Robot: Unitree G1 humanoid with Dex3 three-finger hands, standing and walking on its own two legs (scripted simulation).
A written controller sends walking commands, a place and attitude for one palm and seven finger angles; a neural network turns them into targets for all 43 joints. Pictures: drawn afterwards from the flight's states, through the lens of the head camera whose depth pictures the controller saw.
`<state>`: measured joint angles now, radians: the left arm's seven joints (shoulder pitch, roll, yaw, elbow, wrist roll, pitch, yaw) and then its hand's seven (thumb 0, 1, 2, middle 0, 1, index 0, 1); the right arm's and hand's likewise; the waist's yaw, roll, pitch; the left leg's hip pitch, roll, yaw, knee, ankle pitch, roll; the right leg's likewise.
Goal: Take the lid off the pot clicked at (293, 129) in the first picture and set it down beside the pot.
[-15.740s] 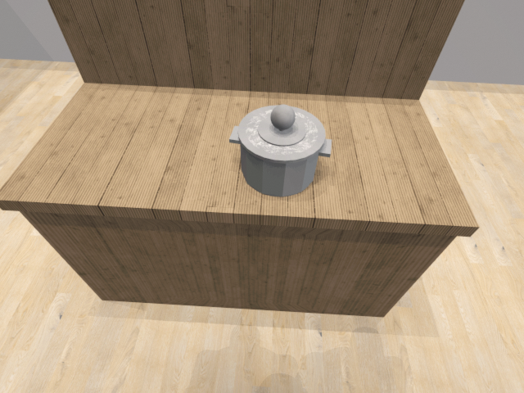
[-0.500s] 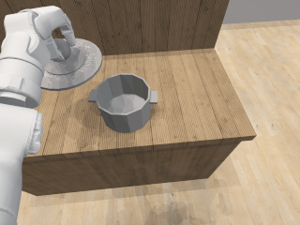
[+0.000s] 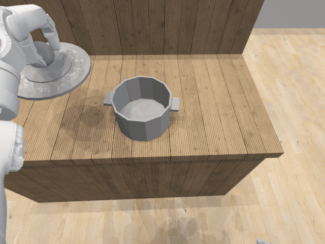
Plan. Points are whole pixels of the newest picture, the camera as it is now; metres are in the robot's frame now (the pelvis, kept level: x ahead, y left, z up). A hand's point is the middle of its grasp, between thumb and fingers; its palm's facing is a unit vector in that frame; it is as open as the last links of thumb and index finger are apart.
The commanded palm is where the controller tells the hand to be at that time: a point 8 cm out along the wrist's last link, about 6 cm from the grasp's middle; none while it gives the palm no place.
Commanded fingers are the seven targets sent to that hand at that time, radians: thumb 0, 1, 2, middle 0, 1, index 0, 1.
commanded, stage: move the lid sideways beside the pot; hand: left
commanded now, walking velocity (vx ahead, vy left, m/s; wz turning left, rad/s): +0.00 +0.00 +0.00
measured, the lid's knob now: (40, 54) +0.50 +0.27 +0.18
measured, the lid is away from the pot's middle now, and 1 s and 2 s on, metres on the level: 0.22 0.23 0.24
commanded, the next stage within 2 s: lower the lid onto the table in 0.34 s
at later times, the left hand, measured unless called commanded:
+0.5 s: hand (21, 50) +0.49 +0.30 +0.20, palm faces -0.34 -0.12 -0.93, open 8.2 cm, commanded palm +0.50 +0.29 +0.27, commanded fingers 0.00 0.48 1.08 -0.81 -1.05 -0.85 -1.09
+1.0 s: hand (35, 64) +0.48 +0.28 +0.17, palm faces -0.39 -0.10 -0.92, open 8.2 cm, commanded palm +0.50 +0.28 +0.24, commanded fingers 0.00 0.48 1.08 -0.81 -1.05 -0.85 -1.09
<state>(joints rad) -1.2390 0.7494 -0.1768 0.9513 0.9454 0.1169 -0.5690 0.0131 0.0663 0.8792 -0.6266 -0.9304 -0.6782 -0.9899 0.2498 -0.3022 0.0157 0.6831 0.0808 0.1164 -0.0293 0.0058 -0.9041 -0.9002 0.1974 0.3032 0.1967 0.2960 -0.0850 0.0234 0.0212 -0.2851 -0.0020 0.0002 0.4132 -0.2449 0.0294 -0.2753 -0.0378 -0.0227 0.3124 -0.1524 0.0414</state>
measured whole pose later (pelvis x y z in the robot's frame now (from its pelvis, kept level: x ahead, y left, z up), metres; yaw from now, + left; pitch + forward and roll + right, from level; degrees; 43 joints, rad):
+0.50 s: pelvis +0.01 +0.00 +0.00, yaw +0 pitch +8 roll -2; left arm -1.24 0.85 -0.12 0.99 0.94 0.05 -0.58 0.01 0.07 0.88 -0.62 -0.93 -0.68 -0.99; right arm 0.29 -0.31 0.02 0.71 0.09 0.15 -0.02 0.01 -0.90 -0.90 0.20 0.30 0.20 0.30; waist -0.10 0.03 0.04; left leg -0.31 0.00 0.00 0.44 -0.26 0.04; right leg -0.29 -0.04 -0.02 0.31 -0.16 0.05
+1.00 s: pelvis +0.00 +0.00 +0.00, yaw +0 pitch +8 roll -2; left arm -1.16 0.79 -0.13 0.95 0.91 0.01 -0.55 0.01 0.07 0.88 -0.62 -0.93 -0.68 -0.99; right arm 0.25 -0.30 0.02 0.69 0.09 0.16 -0.03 0.00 -0.90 -0.90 0.20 0.30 0.20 0.30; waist -0.09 0.03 0.03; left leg -0.33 0.01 -0.01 0.45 -0.26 0.03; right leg -0.31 -0.03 -0.03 0.33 -0.16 0.04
